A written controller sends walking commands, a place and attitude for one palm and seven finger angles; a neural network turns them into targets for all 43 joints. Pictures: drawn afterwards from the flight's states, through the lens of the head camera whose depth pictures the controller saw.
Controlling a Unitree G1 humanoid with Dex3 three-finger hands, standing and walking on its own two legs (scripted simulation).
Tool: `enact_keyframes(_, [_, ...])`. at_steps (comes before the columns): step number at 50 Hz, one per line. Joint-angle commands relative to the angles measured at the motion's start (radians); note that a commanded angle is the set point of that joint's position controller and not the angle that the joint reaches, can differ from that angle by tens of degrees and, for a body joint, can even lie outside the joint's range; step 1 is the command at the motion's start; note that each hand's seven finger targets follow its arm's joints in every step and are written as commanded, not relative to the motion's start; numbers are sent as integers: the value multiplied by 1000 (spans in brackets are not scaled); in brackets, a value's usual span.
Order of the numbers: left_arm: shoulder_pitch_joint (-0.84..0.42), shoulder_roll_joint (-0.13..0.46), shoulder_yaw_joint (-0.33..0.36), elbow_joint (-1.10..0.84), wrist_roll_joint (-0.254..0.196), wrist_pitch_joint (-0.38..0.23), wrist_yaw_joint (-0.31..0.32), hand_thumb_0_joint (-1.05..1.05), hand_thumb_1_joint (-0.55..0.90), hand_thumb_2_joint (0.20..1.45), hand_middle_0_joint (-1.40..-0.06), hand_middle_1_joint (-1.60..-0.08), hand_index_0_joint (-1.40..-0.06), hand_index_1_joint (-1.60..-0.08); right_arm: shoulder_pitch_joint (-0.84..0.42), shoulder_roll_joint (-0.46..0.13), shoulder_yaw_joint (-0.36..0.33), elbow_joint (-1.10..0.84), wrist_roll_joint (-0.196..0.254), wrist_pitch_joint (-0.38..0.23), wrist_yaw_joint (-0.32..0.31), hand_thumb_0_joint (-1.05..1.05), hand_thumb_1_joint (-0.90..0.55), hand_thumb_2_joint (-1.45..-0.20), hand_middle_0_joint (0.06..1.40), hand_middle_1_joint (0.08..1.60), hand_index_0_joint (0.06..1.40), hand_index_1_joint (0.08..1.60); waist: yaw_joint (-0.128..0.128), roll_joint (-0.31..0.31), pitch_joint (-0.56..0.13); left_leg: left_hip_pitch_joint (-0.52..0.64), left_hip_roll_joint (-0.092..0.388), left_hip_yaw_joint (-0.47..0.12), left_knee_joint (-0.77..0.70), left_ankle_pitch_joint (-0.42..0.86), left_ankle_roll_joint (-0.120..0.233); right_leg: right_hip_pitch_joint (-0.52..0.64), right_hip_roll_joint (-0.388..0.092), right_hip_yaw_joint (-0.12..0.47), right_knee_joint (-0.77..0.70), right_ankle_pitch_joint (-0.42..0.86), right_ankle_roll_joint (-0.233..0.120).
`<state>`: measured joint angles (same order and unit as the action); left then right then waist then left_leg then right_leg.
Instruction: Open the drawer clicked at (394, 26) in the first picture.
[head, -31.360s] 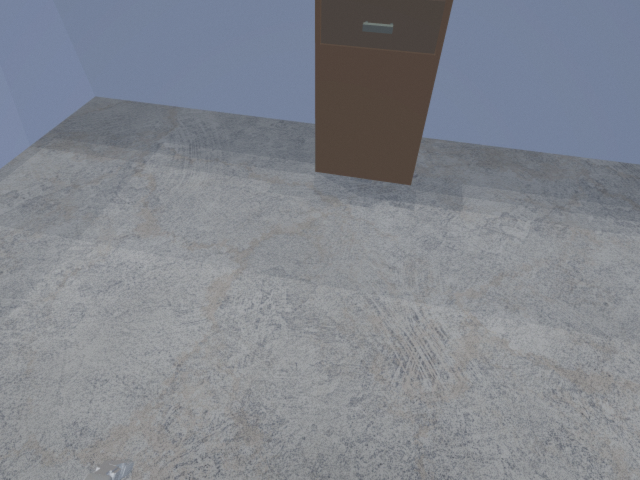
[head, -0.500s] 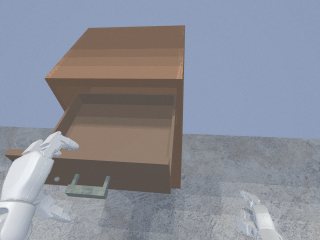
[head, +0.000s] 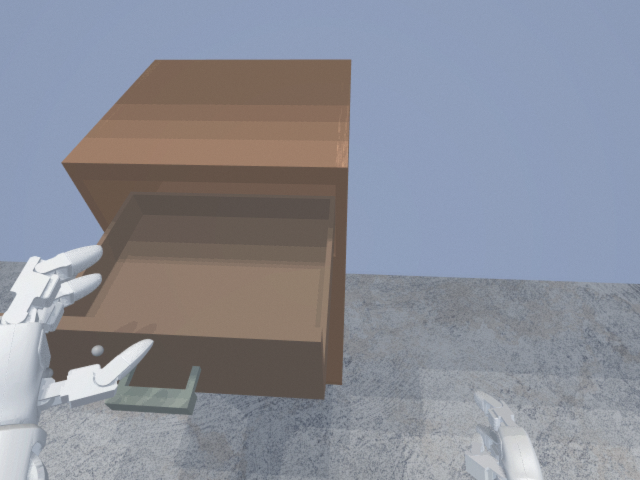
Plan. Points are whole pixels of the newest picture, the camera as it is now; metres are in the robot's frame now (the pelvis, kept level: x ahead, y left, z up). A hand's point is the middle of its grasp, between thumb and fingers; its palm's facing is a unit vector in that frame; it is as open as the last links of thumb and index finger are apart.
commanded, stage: draw the hand back to the body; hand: left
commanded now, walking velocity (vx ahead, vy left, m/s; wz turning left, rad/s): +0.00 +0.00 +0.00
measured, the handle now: (157, 385) +0.23 +0.26 -0.04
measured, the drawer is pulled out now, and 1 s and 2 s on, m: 0.30 0.30 0.30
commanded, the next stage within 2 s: step back with the hand held close in 0.44 s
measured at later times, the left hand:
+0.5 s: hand (92, 364) +0.17 +0.23 +0.16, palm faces +0.40 -0.82 -0.41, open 7.5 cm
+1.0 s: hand (48, 390) +0.15 +0.26 +0.16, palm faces +0.33 -0.81 -0.49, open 7.4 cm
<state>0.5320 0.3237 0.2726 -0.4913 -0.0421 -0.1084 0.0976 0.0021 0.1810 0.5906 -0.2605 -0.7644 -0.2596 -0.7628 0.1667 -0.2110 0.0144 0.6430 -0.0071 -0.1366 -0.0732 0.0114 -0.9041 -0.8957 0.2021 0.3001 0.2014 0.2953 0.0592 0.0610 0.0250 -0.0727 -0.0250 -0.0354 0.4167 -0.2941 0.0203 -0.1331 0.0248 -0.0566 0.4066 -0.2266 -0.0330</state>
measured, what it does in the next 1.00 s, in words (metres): stands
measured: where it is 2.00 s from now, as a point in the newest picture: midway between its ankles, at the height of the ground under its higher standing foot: outside the picture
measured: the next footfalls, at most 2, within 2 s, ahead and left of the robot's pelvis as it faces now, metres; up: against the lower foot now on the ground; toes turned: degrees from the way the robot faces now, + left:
right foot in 1.50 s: -0.08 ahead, -0.11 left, +0.00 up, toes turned -1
left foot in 1.90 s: -0.14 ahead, +0.13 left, +0.00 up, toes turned +2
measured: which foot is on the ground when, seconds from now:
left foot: down 0.00-1.00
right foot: down 0.00-1.00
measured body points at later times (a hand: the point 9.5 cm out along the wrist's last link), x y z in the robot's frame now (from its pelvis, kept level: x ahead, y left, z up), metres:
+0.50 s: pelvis -0.01 -0.01 +0.00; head -0.02 -0.04 +0.45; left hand +0.14 +0.27 +0.18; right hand +0.20 -0.21 -0.08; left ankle -0.04 +0.11 -0.74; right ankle +0.00 -0.10 -0.74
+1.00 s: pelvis -0.04 +0.02 -0.01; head -0.01 +0.03 +0.44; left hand +0.12 +0.30 +0.18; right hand +0.16 -0.22 -0.08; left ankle -0.04 +0.11 -0.74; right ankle +0.00 -0.10 -0.74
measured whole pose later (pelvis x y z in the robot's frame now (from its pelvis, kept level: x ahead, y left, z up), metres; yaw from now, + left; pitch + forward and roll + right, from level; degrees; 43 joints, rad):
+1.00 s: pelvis -0.04 +0.02 -0.01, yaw +2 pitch +2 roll +0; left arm 0.65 0.41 0.38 -0.64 -0.04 -0.18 0.12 0.02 0.89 0.90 -0.21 -0.30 -0.21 -0.30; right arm 0.16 -0.21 -0.02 0.56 0.01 -0.05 -0.08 0.01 -0.91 -0.90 0.20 0.30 0.20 0.29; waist -0.01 -0.02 0.01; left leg -0.29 -0.07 -0.05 0.53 -0.27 0.04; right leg -0.34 -0.02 -0.08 0.52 -0.21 -0.01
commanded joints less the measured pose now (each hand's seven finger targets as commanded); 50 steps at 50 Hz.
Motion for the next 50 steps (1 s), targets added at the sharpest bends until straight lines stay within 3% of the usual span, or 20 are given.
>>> enact_keyframes(1, [-44,167,128,-229,-9,-66,28,0,515,735,-228,-548,-228,-548,-135,-86,-32,-177,8,-59,-12,0,-900,-900,200,300,200,300,4,-27,-138,-44,47,10,-36,337,-11,95,-55,12,-32,252,8])
enact_keyframes(2, [-58,162,119,-238,-6,-62,27,0,550,750,-225,-525,-225,-525,-142,-90,-32,-176,10,-59,-13,0,-900,-900,200,300,200,300,0,21,-125,-40,46,13,-36,333,-13,80,-53,15,-40,241,5])
enact_keyframes(10, [-61,150,108,-199,-8,-57,31,0,830,870,-205,-345,-205,-345,-138,-86,-29,-177,14,-58,-16,0,-900,-900,200,300,200,300,-2,-30,-75,-57,47,1,-47,278,-6,53,-54,10,-44,186,9])
enact_keyframes(12, [-71,156,110,-197,-5,-54,30,0,900,900,-200,-300,-200,-300,-147,-87,-30,-176,14,-59,-16,0,-900,-900,200,300,200,300,0,8,-67,-58,43,3,-47,267,-8,46,-54,15,-53,172,7])
enact_keyframes(15, [-62,154,109,-204,-7,-58,31,0,900,900,-200,-300,-200,-300,-139,-84,-28,-179,14,-62,-14,0,-900,-900,200,300,200,300,1,-18,-84,-59,45,-2,-47,269,-7,56,-56,11,-43,174,9])
enact_keyframes(17, [-62,155,113,-201,-6,-55,29,0,900,900,-200,-300,-200,-300,-148,-83,-27,-179,14,-63,-13,0,-900,-900,200,300,200,300,3,9,-70,-65,43,-2,-48,265,-11,49,-55,12,-47,170,7])
enact_keyframes(20, [-56,156,114,-192,-10,-58,30,0,900,900,-200,-300,-200,-300,-144,-81,-26,-181,15,-62,-15,0,-900,-900,200,300,200,300,1,-36,-71,-71,45,-3,-47,237,-5,47,-56,14,-50,147,11])
enact_keyframes(22, [-69,160,116,-202,-7,-59,29,0,900,900,-200,-300,-200,-300,-148,-81,-27,-181,16,-63,-14,0,-900,-900,200,300,200,300,1,-8,-67,-68,42,-3,-46,233,-8,40,-55,16,-56,139,8])
enact_keyframes(27, [-57,158,119,-185,-9,-62,29,0,900,900,-200,-300,-200,-300,-152,-78,-28,-180,18,-64,-16,0,-900,-900,200,300,200,300,1,-18,-62,-73,41,2,-42,211,-4,33,-59,22,-66,119,12])
enact_keyframes(28, [-149,258,240,-257,-11,-104,38,0,900,900,-200,-300,-200,-300,-98,-108,-33,-212,25,-44,-18,0,-900,-900,200,300,200,300,-49,-75,34,-160,53,-54,0,134,17,-74,-121,109,-123,107,13])
enact_keyframes(29, [-84,184,179,-185,-4,-109,28,0,900,900,-200,-300,-200,-300,-101,-94,-33,-191,23,-31,-14,0,-900,-900,200,300,200,300,-57,-131,15,-143,40,-53,54,91,20,-117,-157,120,-146,61,-2])
enact_keyframes(30, [-50,176,165,-177,0,-109,26,0,900,900,-200,-300,-200,-300,-113,-93,-37,-194,26,-24,-12,0,-900,-900,200,300,200,300,-57,-157,-2,-118,33,-45,101,88,22,-147,-184,143,-159,61,-17])
enact_keyframes(33, [28,173,166,-216,1,-127,27,0,900,900,-200,-300,-200,-300,-104,-94,-41,-200,25,-13,-14,0,-900,-900,200,300,200,300,-60,-112,-113,-114,22,-22,142,87,18,-118,-239,140,-117,139,-49])
enact_keyframes(35, [83,175,172,-250,-2,-131,32,0,900,900,-200,-300,-200,-300,-97,-104,-47,-212,25,-1,-12,0,-900,-900,200,300,200,300,-59,-87,-177,-131,37,-27,94,172,15,-53,-222,103,-54,201,-40])
enact_keyframes(37, [107,193,191,-298,-2,-134,37,0,900,900,-200,-300,-200,-300,-108,-114,-56,-223,22,5,-17,0,-900,-900,200,300,200,300,-57,-22,-218,-136,70,-48,61,342,11,-14,-186,66,21,304,-23])
enact_keyframes(39, [126,200,201,-320,-1,-134,41,0,900,900,-200,-300,-200,-300,-112,-113,-61,-236,19,18,-19,0,-900,-900,200,300,200,300,-56,-19,-232,-166,101,-82,41,476,8,25,-149,43,79,367,-3])
enact_keyframes(41, [127,206,208,-338,-3,-133,41,0,900,900,-200,-300,-200,-300,-112,-118,-67,-245,19,26,-19,0,-900,-900,200,300,200,300,-57,-26,-227,-203,114,-102,42,525,2,40,-134,40,104,389,-3])
enact_keyframes(42, [120,223,217,-355,-2,-130,44,0,900,900,-200,-300,-200,-300,-120,-120,-68,-245,19,26,-23,0,-900,-900,200,300,200,300,-55,0,-226,-202,112,-104,48,557,-7,34,-135,39,114,410,-9])
enact_keyframes(45, [137,209,214,-351,-10,-130,42,0,900,900,-200,-300,-200,-300,-105,-122,-72,-253,18,29,-18,0,-900,-900,200,300,200,300,-55,-2,-209,-242,126,-126,36,508,-12,16,-124,35,129,318,-11])
enact_keyframes(50, [142,203,219,-330,-10,-133,43,0,900,900,-200,-300,-200,-300,-101,-123,-71,-257,14,29,-16,0,-900,-900,200,300,200,300,-56,-4,-172,-345,145,-150,-1,324,11,6,-115,56,142,201,-2])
